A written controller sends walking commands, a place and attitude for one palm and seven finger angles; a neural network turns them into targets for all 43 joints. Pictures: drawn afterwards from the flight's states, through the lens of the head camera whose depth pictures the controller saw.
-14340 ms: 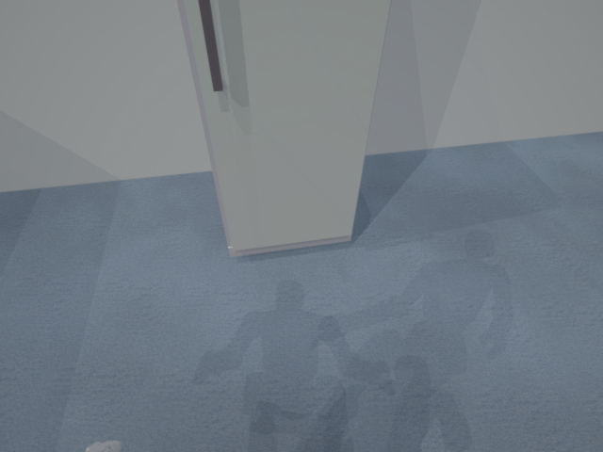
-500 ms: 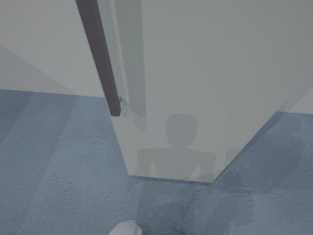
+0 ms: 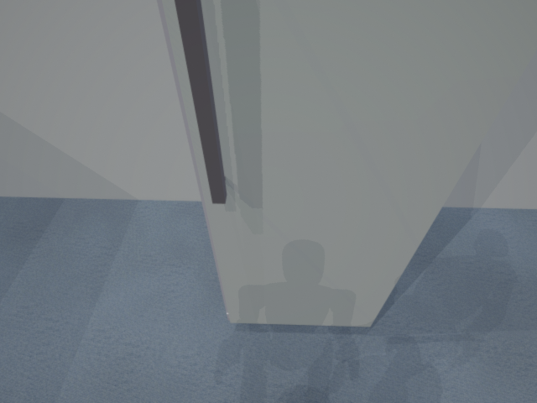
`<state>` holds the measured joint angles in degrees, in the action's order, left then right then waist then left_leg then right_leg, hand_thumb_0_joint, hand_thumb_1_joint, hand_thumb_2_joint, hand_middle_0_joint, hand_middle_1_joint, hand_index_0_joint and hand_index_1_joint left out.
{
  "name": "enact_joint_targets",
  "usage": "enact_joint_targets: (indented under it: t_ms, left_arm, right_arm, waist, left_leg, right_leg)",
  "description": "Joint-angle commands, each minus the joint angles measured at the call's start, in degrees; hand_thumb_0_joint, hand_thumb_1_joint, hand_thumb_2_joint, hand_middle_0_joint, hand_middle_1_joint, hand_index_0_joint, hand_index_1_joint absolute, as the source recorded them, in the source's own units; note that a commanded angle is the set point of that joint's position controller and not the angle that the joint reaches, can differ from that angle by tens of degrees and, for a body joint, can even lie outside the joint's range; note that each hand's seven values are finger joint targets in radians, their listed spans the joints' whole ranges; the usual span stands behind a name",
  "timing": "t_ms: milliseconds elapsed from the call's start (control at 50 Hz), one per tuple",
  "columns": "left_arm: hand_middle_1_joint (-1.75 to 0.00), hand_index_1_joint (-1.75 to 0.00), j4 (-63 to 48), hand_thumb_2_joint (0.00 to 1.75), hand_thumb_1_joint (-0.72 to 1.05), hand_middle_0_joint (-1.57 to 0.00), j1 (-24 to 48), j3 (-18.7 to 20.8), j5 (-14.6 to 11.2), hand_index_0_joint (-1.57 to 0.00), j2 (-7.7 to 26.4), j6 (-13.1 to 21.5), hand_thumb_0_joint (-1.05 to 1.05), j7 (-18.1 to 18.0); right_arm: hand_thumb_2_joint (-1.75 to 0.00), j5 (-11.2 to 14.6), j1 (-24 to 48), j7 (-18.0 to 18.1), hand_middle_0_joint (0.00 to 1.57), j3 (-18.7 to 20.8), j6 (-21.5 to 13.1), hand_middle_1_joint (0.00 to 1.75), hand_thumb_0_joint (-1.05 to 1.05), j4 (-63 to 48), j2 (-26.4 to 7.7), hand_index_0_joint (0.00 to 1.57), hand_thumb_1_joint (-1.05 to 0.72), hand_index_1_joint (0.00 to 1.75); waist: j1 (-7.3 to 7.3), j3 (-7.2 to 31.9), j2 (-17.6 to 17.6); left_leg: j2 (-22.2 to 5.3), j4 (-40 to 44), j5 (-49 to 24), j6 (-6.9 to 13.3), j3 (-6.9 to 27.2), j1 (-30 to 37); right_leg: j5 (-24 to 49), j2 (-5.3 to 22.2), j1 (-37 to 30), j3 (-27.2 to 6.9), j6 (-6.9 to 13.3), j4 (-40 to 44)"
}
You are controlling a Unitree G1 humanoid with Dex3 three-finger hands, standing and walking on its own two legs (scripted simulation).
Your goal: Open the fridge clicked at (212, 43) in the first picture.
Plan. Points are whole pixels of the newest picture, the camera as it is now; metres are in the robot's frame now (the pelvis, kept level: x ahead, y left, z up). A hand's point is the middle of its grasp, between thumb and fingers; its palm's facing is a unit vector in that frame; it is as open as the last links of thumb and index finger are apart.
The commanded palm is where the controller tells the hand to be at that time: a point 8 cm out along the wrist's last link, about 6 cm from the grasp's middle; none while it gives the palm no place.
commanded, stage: come to a stop and stand still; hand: left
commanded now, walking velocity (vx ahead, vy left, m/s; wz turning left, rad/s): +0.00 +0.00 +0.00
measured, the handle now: (202, 69) +0.48 +0.12 +0.27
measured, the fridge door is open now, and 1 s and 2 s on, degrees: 0 0 0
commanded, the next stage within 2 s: look again from close up in 1.08 s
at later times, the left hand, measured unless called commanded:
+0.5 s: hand out of the picture -0.08 +0.15 -0.18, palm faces +0.05 -0.99 -0.16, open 7.3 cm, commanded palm none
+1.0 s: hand out of the picture +0.02 +0.22 -0.17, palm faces +0.03 -0.96 -0.27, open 7.3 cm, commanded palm none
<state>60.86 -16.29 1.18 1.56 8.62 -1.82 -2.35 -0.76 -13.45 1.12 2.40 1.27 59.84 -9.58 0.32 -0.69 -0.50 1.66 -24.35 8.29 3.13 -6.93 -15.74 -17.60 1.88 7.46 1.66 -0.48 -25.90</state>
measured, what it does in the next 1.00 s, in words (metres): stands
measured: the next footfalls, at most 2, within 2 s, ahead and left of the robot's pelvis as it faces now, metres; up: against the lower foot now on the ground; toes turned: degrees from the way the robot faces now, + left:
none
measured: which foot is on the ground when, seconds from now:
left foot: down 0.00-1.00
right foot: down 0.00-1.00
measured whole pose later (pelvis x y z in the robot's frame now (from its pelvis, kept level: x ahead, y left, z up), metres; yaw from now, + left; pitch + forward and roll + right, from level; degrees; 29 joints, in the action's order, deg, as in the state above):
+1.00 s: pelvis -0.02 +0.01 +0.00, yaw +1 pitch -2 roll -2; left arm 54.3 -17.2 0.7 1.8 14.0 0.6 -2.3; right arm -1.3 -14.2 0.3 1.7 -0.6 55.3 -13.9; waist 0.4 0.4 -0.1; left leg 1.1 -27.9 7.9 5.2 -5.6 -18.3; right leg -17.1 1.3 8.8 3.2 -0.9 -28.1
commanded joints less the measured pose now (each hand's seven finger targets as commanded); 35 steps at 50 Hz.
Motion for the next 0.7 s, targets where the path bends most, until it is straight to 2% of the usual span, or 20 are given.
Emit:
enact_joint_targets:
  t_ms: [0, 20, 60, 100, 140, 200, 260, 340, 460, 520, 540, 560, 580, 620, 640, 680]
  left_arm:
    - [-0.3, -0.3, -1.8, 0.9, 0.9, -0.2, 0.4, 0.9, -0.6, -0.2, 7.0, 2.2, 0.0, 0.0]
    - [-0.3, -0.3, -1.6, 0.9, 0.9, -0.2, 0.3, 0.7, -0.7, -0.2, 6.1, 2.1, 0.0, 0.0]
    - [-0.3, -0.3, -1.0, 0.9, 0.9, -0.2, -1.0, 0.5, -0.7, -0.2, 5.4, 2.1, 0.0, 0.0]
    - [-0.3, -0.3, 0.0, 0.9, 0.9, -0.2, -2.8, 0.5, -0.8, -0.2, 5.0, 1.6, 0.0, 0.0]
    - [-0.3, -0.3, 0.9, 0.9, 0.9, -0.2, -5.0, 0.5, -0.5, -0.2, 4.6, 1.4, 0.0, 0.0]
    - [-0.3, -0.3, 2.0, 0.9, 0.9, -0.2, -7.9, 0.6, -0.5, -0.2, 3.7, 1.2, 0.0, 0.1]
    - [-0.3, -0.3, 2.7, 0.9, 0.9, -0.2, -10.0, 0.7, -0.4, -0.2, 2.8, 1.3, 0.0, 0.0]
    - [-0.3, -0.3, 2.9, 0.9, 0.9, -0.2, -10.9, 0.6, -0.3, -0.2, 2.1, 1.7, 0.0, -0.1]
    - [-0.3, -0.3, 3.5, 0.9, 0.9, -0.2, -11.5, 0.2, -0.3, -0.2, 0.8, 2.1, 0.0, -0.3]
    - [-0.3, -0.3, 3.9, 0.9, 0.9, -0.2, -12.8, 0.1, -0.2, -0.2, 0.4, 2.0, 0.0, -0.4]
    - [-0.3, -0.3, -1.7, 0.9, 0.9, -0.2, -8.1, -1.2, 0.9, -0.2, 10.5, 4.0, 0.0, -0.2]
    - [-0.3, -0.3, -1.5, 0.9, 0.9, -0.2, -8.4, 0.6, 0.5, -0.2, 8.0, 4.0, 0.0, -0.6]
    - [-0.3, -0.3, -0.5, 0.9, 0.9, -0.2, -9.9, 0.5, 0.5, -0.2, 5.6, 4.2, 0.0, -0.8]
    - [-0.3, -0.3, -1.7, 0.9, 0.9, -0.2, -9.9, 0.3, 0.0, -0.2, 5.3, 3.7, 0.0, -0.7]
    - [-0.3, -0.3, -2.5, 0.9, 0.9, -0.2, -9.2, 0.2, 0.2, -0.2, 6.0, 3.8, 0.0, -0.8]
    - [-0.3, -0.3, -4.4, 0.9, 0.9, -0.2, -6.0, 1.0, 0.2, -0.2, 7.5, 3.6, 0.0, -0.9]
  right_arm:
    - [-0.9, -0.2, -4.0, -0.2, 0.2, -0.1, -0.6, 0.3, 0.0, 0.0, -2.4, 0.2, -0.9, 0.3]
    - [-0.9, -0.2, -5.1, -0.1, 0.2, -0.2, -0.7, 0.3, 0.0, 0.8, -2.8, 0.2, -0.9, 0.3]
    - [-0.9, -0.1, -7.1, 0.0, 0.2, -0.5, -1.0, 0.3, 0.0, 2.3, -2.6, 0.2, -0.9, 0.3]
    - [-0.9, -0.2, -7.5, 0.2, 0.2, -0.8, -0.9, 0.3, 0.0, 3.3, -2.9, 0.2, -0.9, 0.3]
    - [-0.9, -0.2, -7.5, 0.4, 0.2, -0.7, -1.0, 0.3, 0.0, 3.7, -3.1, 0.2, -0.9, 0.3]
    - [-0.9, -0.2, -7.8, 0.6, 0.2, -0.7, -1.1, 0.3, 0.0, 4.1, -3.0, 0.2, -0.9, 0.3]
    - [-0.9, -0.2, -8.5, 0.7, 0.2, -0.4, -1.2, 0.3, 0.0, 4.2, -2.9, 0.2, -0.9, 0.3]
    - [-0.9, -0.1, -10.0, 0.7, 0.2, -0.1, -1.3, 0.3, 0.0, 4.5, -2.2, 0.2, -0.9, 0.3]
    - [-0.9, 0.0, -10.4, 0.8, 0.2, -0.1, -1.2, 0.3, 0.0, 5.0, -0.9, 0.2, -0.9, 0.3]
    - [-0.9, 0.0, -9.9, 0.8, 0.2, 0.0, -1.1, 0.3, 0.0, 4.8, -1.0, 0.2, -0.9, 0.3]
    - [-0.9, -0.7, -6.2, -0.3, 0.2, -0.5, -2.2, 0.3, 0.0, -3.4, -9.3, 0.2, -0.9, 0.3]
    - [-0.9, -0.8, -5.2, 0.2, 0.2, 1.1, -3.4, 0.3, 0.0, -3.8, -7.5, 0.2, -0.9, 0.3]
    - [-0.9, -0.7, -5.3, 0.5, 0.2, 1.1, -3.4, 0.3, 0.0, -3.1, -5.9, 0.2, -0.9, 0.3]
    - [-0.9, -0.6, -7.5, 0.4, 0.2, 0.7, -2.5, 0.3, 0.0, -3.9, -4.7, 0.2, -0.9, 0.3]
    - [-0.9, -0.6, -7.2, 0.3, 0.2, 0.6, -2.3, 0.3, 0.0, -4.3, -4.8, 0.2, -0.9, 0.3]
    - [-0.9, -0.6, -7.9, 0.1, 0.2, 1.1, -1.8, 0.3, 0.0, -4.9, -5.6, 0.2, -0.9, 0.3]
  waist:
    - [1.78, -4.3, 12.2]
    - [1.94, -5.3, 10.5]
    - [1.88, -5.4, 6.2]
    - [1.19, -7.3, 2.0]
    - [-0.05, -8.1, -1.9]
    - [-0.84, -7.5, -4.8]
    - [-1.31, -5.5, -3.6]
    - [-0.69, -3.4, 0.5]
    - [0.24, -5.7, 1.7]
    - [0.19, -6.9, 0.3]
    - [1.1, -12.5, -1.8]
    - [0.52, -2.3, -0.6]
    - [0.66, 1.8, -0.9]
    - [1.64, 1.5, 1.7]
    - [1.55, -0.2, 4.9]
    - [2.72, -4.1, 5.8]
  left_leg:
    - [-5.6, -0.1, 2.8, -3.1, 6.8, 8.1]
    - [-6.1, 0.2, 2.2, -2.9, 7.0, 9.2]
    - [-7.2, 2.7, 2.1, -2.6, 7.3, 8.4]
    - [-7.6, 6.4, 8.1, -2.4, 9.3, 5.2]
    - [-8.3, 9.9, 13.7, -1.9, 11.3, 0.8]
    - [-8.7, 13.3, 18.9, -1.8, 12.7, -2.3]
    - [-9.0, 14.5, 20.0, -1.5, 13.6, -2.6]
    - [-8.2, 12.0, 15.7, -1.7, 12.2, 1.0]
    - [-8.3, 10.6, 13.9, -1.6, 11.7, 2.8]
    - [-8.6, 11.5, 15.8, -1.6, 12.0, 2.2]
    - [-5.2, 6.8, 9.6, -2.6, 9.8, -3.6]
    - [-7.0, 3.3, 11.8, -1.9, 12.3, -1.5]
    - [-7.1, 1.7, 9.6, -1.4, 11.9, 0.1]
    - [-5.9, -2.0, 9.2, -1.2, 10.8, 1.6]
    - [-5.6, -3.6, 8.5, -0.8, 10.3, 0.8]
    - [-5.2, -6.9, 7.9, -1.0, 8.9, 1.7]
  right_leg:
    - [-7.5, 10.0, 14.8, -9.7, 5.0, 14.2]
    - [-8.2, 9.1, 16.2, -8.6, 4.3, 13.8]
    - [-6.9, 7.0, 14.1, -6.6, 3.0, 12.1]
    - [-8.8, 5.2, 13.2, -5.6, 2.1, 10.4]
    - [-6.4, 4.2, 9.5, -4.3, 1.7, 8.8]
    - [-5.2, 3.2, 6.4, -3.0, 1.6, 6.9]
    - [-3.9, 2.8, 4.5, -1.7, 1.5, 5.7]
    - [-4.4, 3.2, 6.5, -2.7, 1.9, 6.9]
    - [-6.0, 3.5, 11.3, -3.9, 1.8, 8.2]
    - [-6.7, 3.1, 12.5, -4.0, 1.7, 7.8]
    - [-0.8, 2.2, 8.9, -0.8, 2.7, 6.7]
    - [-4.4, 3.8, 8.0, -3.7, 3.5, 3.4]
    - [-3.2, 4.5, 7.1, -4.5, 4.0, 4.1]
    - [-7.3, 5.4, 11.1, -5.5, 4.8, 5.7]
    - [-7.9, 6.1, 12.3, -6.6, 5.0, 7.3]
    - [-11.5, 7.2, 18.1, -7.4, 6.0, 8.2]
